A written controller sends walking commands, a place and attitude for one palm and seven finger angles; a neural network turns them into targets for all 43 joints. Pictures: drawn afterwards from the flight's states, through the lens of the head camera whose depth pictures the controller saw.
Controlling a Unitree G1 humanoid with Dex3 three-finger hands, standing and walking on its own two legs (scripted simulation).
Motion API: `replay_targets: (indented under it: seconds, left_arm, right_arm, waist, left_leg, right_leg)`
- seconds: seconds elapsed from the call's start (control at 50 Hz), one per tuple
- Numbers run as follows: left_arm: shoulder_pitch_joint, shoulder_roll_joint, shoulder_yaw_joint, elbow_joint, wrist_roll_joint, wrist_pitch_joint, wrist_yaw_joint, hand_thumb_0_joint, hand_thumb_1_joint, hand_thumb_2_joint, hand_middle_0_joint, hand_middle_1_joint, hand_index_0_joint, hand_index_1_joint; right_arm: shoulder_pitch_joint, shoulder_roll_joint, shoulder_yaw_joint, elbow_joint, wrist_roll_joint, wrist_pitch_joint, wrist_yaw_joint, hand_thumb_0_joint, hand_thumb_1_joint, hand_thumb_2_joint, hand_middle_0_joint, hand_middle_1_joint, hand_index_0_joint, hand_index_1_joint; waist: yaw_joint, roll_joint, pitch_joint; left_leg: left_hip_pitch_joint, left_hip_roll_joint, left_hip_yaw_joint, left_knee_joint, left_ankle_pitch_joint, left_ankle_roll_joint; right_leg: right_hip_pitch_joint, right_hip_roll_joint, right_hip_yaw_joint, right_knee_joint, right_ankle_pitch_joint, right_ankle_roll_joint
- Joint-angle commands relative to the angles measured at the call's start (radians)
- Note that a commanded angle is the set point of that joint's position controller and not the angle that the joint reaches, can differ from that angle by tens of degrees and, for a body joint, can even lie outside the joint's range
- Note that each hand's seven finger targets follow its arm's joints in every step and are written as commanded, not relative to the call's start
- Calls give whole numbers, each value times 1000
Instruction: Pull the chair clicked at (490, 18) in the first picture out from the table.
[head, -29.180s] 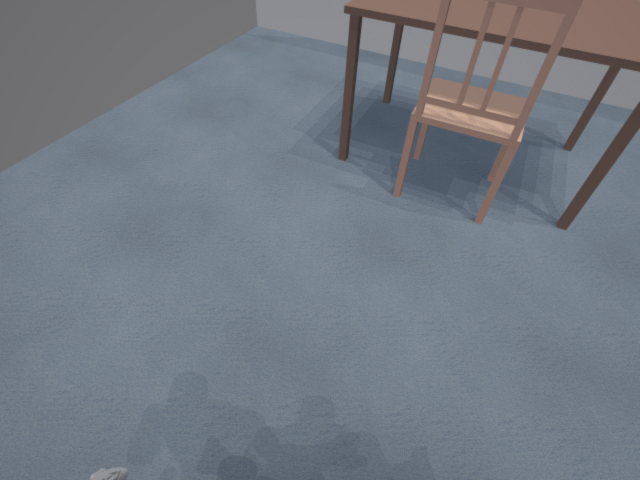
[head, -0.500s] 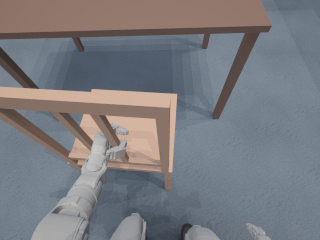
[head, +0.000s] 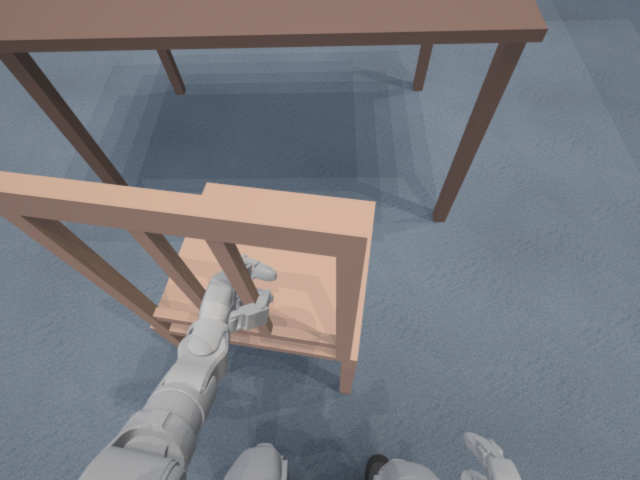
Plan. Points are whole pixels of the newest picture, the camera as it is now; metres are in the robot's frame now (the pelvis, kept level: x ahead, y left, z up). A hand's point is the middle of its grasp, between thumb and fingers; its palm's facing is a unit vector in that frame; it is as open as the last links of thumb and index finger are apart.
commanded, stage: step backward, pulling the chair out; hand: left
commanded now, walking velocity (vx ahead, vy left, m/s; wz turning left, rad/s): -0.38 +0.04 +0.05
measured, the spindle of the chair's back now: (189, 284) +0.36 +0.22 -0.06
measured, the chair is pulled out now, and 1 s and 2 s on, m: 0.42 0.62 0.63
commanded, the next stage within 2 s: stop walking, hand still on the chair in 0.38 s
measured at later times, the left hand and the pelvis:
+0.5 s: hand (246, 396) +0.21 +0.12 -0.07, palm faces -0.08 -0.99 -0.14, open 5.2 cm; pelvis -0.12 +0.01 +0.00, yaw -1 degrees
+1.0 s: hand (238, 472) +0.13 +0.11 -0.07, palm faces -0.14 -0.98 -0.12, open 5.1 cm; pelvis -0.14 +0.03 +0.00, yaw -2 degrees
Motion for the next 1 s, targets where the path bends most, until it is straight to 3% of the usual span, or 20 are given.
replay_targets:
  seconds: [0.0,0.06,0.16,0.18,0.2,0.22,0.24,0.26,0.32,0.38,0.44,0.46,0.48,0.52,0.62,0.68,0.72,0.78,0.9,0.98]
  left_arm:
    - [-298,224,88,-61,46,-32,40,0,900,900,-500,-1450,-500,-1450]
    - [-308,170,69,-79,53,-34,36,0,900,900,-500,-1450,-500,-1450]
    - [-237,130,25,-117,27,-19,41,0,900,900,-500,-1450,-500,-1450]
    - [-242,120,8,-152,22,-20,40,0,900,900,-500,-1450,-500,-1450]
    - [-234,106,-4,-167,17,-15,39,0,900,900,-500,-1450,-500,-1450]
    - [-242,63,-21,-179,17,-15,33,0,900,900,-500,-1450,-500,-1450]
    - [-253,38,-40,-197,13,-16,21,0,900,900,-500,-1450,-500,-1450]
    - [-295,39,-46,-260,22,-19,16,0,900,900,-500,-1450,-500,-1450]
    - [-280,51,-28,-239,17,-16,22,0,900,900,-500,-1450,-500,-1450]
    - [-308,67,-30,-186,27,-28,13,0,900,900,-500,-1450,-500,-1450]
    - [-305,126,-11,-138,50,-37,7,0,900,900,-500,-1450,-500,-1450]
    - [-318,182,31,-125,36,-30,18,0,900,900,-500,-1450,-500,-1450]
    - [-318,217,57,-305,20,-36,20,0,900,900,-500,-1450,-500,-1450]
    - [-255,203,59,-258,15,-6,25,0,900,900,-500,-1450,-500,-1450]
    - [-203,156,46,-310,13,41,37,0,900,900,-500,-1450,-500,-1450]
    - [-197,103,-4,-267,17,45,27,0,900,900,-500,-1450,-500,-1450]
    - [-174,120,5,-255,22,45,31,0,900,900,-500,-1450,-500,-1450]
    - [-147,78,-22,-259,18,40,29,0,900,900,-500,-1450,-500,-1450]
    - [-29,53,-55,-296,24,36,28,0,900,900,-500,-1450,-500,-1450]
    - [40,44,-61,-289,29,33,31,0,900,900,-500,-1450,-500,-1450]
  right_arm:
    - [29,-190,-80,-58,19,-42,-51,0,-900,-900,200,300,200,300]
    - [2,-156,-43,-52,12,-43,-47,0,-900,-900,200,300,200,300]
    - [42,-184,-41,-68,16,-34,-64,0,-900,-900,200,300,200,300]
    - [44,-202,-50,-76,14,-34,-68,0,-900,-900,200,300,200,300]
    - [31,-237,-67,-99,13,-31,-68,0,-900,-900,200,300,200,300]
    - [51,-229,-71,-114,7,-19,-55,0,-900,-900,200,300,200,300]
    - [49,-202,-66,-119,6,-15,-36,0,-900,-900,200,300,200,300]
    - [14,-189,-60,-129,-10,-22,-29,0,-900,-900,200,300,200,300]
    - [73,-197,-78,-103,0,-30,-13,0,-900,-900,200,300,200,300]
    - [109,-213,-83,-84,9,-45,-14,0,-900,-900,200,300,200,300]
    - [98,-193,-64,-87,19,-40,-25,0,-900,-900,200,300,200,300]
    - [103,-198,-76,-82,33,-35,-37,0,-900,-900,200,300,200,300]
    - [50,-184,-74,-141,40,-34,-42,0,-900,-900,200,300,200,300]
    - [21,-174,-52,-143,43,-34,-48,0,-900,-900,200,300,200,300]
    - [25,-184,-39,-140,27,-48,-53,0,-900,-900,200,300,200,300]
    - [11,-158,-26,-142,23,-39,-46,0,-900,-900,200,300,200,300]
    - [29,-164,-32,-128,21,-37,-48,0,-900,-900,200,300,200,300]
    - [27,-152,-27,-141,19,-41,-47,0,-900,-900,200,300,200,300]
    - [18,-155,-22,-137,19,-61,-48,0,-900,-900,200,300,200,300]
    - [24,-158,-24,-129,14,-69,-43,0,-900,-900,200,300,200,300]
  waist:
    - [7,-335,-518]
    - [4,-211,-507]
    - [-15,-246,-502]
    - [-20,-198,-486]
    - [-11,-34,-439]
    - [-11,78,-443]
    - [-10,123,-441]
    - [-15,260,-425]
    - [-18,184,-420]
    - [-24,107,-454]
    - [-35,-21,-455]
    - [-36,-219,-514]
    - [-13,-292,-532]
    - [0,-204,-503]
    - [-5,-73,-446]
    - [-8,-36,-362]
    - [-7,-50,-311]
    - [-8,-131,-307]
    - [0,-4,-287]
    - [8,-82,-308]
  left_leg:
    - [-94,-84,-79,364,-249,22]
    - [-82,-80,-90,284,-209,17]
    - [90,-56,-10,-158,47,28]
    - [142,-1,-35,-252,234,51]
    - [139,115,-169,-278,405,115]
    - [112,193,-224,-255,527,171]
    - [124,221,-217,-261,553,197]
    - [105,239,-232,-266,543,219]
    - [257,229,-207,-129,756,205]
    - [357,160,-164,-53,707,135]
    - [198,71,-34,-24,480,73]
    - [126,20,-4,32,269,40]
    - [58,-28,-11,87,-16,34]
    - [30,-56,-42,99,-133,46]
    - [176,-6,-85,-174,165,104]
    - [116,-25,-75,-203,-88,116]
    - [113,-50,-61,-210,-159,116]
    - [133,-54,-51,-200,-129,113]
    - [152,2,-108,-279,58,125]
    - [180,-4,-80,-246,177,109]
  right_leg:
    - [308,-404,266,-30,980,-135]
    - [264,-374,209,-25,742,-132]
    - [204,-282,133,11,471,-51]
    - [156,-228,97,54,376,-14]
    - [78,-126,52,125,203,25]
    - [62,-63,35,232,51,35]
    - [25,-48,40,274,-180,28]
    - [-12,-65,46,354,-270,24]
    - [-36,-68,87,202,-199,6]
    - [43,-55,60,-118,41,13]
    - [191,-160,110,-112,460,-6]
    - [266,-218,169,-66,572,-37]
    - [301,-284,222,-45,648,-70]
    - [254,-318,220,-53,469,-95]
    - [164,-150,129,-12,31,2]
    - [96,-141,141,-107,-292,11]
    - [50,-138,159,-147,-364,2]
    - [36,-142,158,-157,-360,-9]
    - [56,-97,87,-76,-93,6]
    - [84,-111,106,-85,39,3]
